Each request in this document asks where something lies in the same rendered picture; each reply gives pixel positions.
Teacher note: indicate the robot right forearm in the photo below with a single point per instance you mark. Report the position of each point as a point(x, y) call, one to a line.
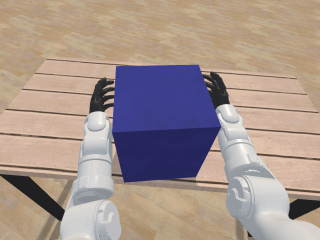
point(236, 147)

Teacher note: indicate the robot right hand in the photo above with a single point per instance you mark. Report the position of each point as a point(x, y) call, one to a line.
point(218, 92)

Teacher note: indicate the robot left hand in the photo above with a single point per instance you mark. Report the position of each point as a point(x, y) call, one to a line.
point(97, 99)

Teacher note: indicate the robot left upper arm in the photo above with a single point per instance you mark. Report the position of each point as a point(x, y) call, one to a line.
point(96, 220)

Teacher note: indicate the robot left forearm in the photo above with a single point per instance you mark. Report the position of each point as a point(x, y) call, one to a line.
point(94, 175)

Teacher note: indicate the carton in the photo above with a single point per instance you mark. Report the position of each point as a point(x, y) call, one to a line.
point(164, 121)

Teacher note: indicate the robot right upper arm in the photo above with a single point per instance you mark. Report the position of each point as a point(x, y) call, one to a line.
point(262, 206)

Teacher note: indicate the table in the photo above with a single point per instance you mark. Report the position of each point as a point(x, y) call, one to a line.
point(41, 131)

